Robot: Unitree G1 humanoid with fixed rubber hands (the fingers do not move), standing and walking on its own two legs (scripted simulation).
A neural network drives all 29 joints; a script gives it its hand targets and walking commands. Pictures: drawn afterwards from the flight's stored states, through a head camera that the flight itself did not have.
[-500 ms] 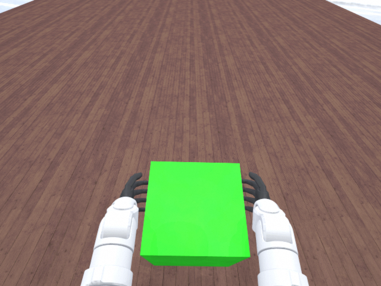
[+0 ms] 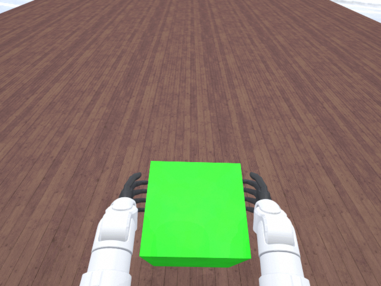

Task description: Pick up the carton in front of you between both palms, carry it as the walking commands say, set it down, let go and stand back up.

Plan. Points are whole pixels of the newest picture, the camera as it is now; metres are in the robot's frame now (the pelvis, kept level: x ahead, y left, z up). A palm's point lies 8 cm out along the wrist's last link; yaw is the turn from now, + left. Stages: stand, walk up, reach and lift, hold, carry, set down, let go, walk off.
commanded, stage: carry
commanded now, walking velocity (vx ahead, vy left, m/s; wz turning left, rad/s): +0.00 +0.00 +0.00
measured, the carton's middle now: (193, 219) +0.31 +0.00 -0.06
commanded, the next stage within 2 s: hold in 0.20 s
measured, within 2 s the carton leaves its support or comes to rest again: neither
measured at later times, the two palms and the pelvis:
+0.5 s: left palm (108, 218) +0.25 +0.18 +0.05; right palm (246, 197) +0.31 -0.12 +0.05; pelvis +0.00 -0.02 +0.01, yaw +10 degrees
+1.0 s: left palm (129, 207) +0.30 +0.15 +0.01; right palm (250, 191) +0.35 -0.14 +0.02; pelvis -0.01 -0.06 +0.00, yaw +12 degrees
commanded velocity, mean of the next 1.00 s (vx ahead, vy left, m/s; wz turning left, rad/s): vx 0.00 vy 0.00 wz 0.00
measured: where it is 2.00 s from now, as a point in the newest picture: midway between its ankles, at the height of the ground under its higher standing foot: outside the picture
